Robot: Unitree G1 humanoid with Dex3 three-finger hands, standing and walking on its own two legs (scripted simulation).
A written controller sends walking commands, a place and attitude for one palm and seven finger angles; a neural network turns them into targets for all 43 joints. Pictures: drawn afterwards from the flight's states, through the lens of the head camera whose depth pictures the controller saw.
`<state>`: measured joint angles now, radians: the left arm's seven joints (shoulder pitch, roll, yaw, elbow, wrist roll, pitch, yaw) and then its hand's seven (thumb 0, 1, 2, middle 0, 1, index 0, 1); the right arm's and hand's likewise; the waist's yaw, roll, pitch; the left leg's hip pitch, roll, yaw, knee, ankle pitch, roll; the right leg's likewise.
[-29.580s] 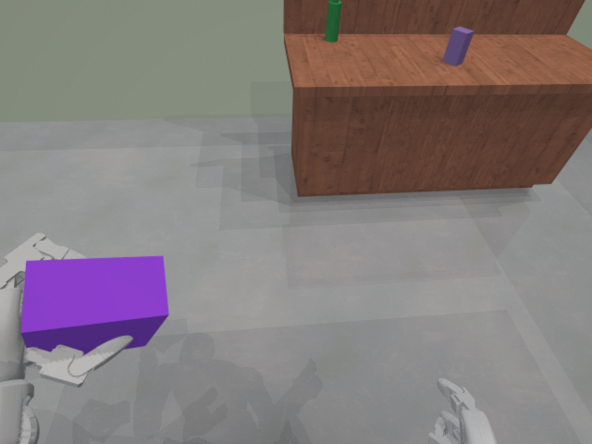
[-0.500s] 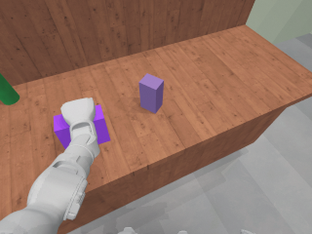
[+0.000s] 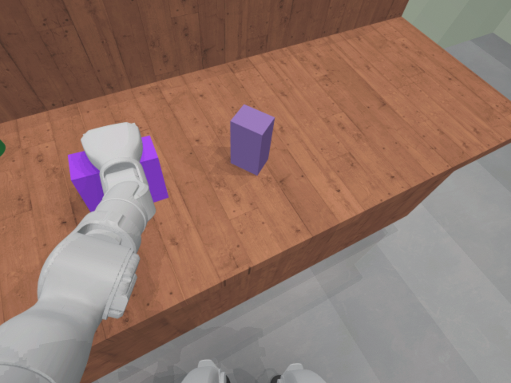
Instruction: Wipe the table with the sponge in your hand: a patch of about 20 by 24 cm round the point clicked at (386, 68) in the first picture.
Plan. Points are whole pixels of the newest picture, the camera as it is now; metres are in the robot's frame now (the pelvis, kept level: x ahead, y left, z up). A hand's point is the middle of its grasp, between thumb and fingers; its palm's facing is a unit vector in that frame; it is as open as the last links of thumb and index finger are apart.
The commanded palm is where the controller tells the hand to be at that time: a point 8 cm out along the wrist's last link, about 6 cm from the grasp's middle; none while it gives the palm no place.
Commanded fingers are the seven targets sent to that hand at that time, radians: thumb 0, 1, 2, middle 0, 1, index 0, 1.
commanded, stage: wipe back along the third lane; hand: left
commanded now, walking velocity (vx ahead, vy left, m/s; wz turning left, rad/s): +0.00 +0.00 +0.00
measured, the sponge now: (125, 184) +0.46 +0.23 -0.03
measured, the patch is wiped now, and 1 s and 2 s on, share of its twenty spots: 1.00 1.00 1.00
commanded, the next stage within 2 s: none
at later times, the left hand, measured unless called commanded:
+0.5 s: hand (122, 168) +0.47 +0.22 +0.01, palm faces -0.07 +0.01 -1.00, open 10.0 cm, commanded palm +0.43 +0.18 +0.04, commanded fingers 0.00 0.10 1.30 -1.20 -1.60 -1.20 -1.60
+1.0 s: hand (132, 199) +0.41 +0.19 +0.01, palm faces -0.08 +0.00 -1.00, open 10.0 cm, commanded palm +0.36 +0.16 +0.03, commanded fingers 0.00 0.10 1.30 -1.20 -1.60 -1.20 -1.60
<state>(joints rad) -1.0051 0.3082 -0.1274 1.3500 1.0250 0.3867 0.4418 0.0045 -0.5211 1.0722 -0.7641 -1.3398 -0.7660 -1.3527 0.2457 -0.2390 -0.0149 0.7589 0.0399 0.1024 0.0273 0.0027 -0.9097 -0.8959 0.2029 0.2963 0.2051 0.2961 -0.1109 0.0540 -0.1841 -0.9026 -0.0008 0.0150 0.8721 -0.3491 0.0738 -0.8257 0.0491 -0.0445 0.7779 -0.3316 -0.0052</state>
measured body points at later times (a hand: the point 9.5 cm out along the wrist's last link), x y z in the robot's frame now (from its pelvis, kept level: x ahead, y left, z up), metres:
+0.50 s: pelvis +0.02 +0.01 +0.01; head +0.10 +0.03 +0.45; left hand +0.47 +0.21 +0.06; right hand +0.10 -0.24 -0.12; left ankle +0.03 +0.07 -0.69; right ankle +0.01 -0.13 -0.69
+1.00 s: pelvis +0.04 +0.00 +0.03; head +0.08 +0.01 +0.47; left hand +0.41 +0.19 +0.06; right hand +0.22 -0.23 -0.09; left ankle +0.03 +0.07 -0.69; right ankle +0.01 -0.13 -0.69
